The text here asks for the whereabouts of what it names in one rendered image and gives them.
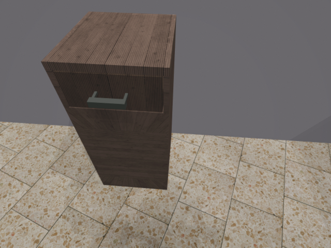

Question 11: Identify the drawer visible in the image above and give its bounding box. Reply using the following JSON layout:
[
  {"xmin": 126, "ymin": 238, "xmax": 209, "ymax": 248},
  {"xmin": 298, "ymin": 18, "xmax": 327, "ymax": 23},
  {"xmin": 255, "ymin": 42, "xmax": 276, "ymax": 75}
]
[{"xmin": 53, "ymin": 70, "xmax": 163, "ymax": 112}]

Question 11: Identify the handle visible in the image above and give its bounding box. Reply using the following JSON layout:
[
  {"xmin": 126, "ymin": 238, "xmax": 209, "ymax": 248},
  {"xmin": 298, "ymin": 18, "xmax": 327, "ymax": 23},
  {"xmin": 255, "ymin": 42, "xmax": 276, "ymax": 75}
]
[{"xmin": 87, "ymin": 91, "xmax": 128, "ymax": 110}]

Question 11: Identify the cabinet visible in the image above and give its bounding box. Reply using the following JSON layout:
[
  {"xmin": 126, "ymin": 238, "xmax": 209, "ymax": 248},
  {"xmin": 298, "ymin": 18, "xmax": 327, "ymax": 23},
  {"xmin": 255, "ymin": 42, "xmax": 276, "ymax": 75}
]
[{"xmin": 41, "ymin": 11, "xmax": 176, "ymax": 190}]

